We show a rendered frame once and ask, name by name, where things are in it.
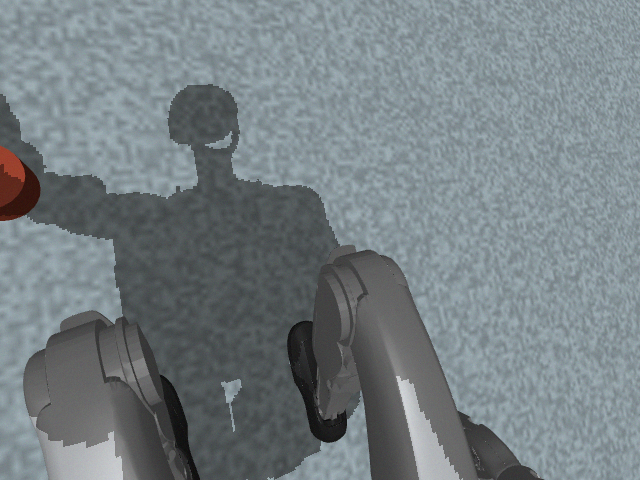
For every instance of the tin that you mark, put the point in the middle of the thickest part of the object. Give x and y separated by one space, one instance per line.
19 187

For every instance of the right robot hand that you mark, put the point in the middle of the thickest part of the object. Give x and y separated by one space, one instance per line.
490 455

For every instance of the left robot foot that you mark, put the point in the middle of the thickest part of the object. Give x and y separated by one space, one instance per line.
180 427

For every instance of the right robot foot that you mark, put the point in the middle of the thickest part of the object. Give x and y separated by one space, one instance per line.
304 369

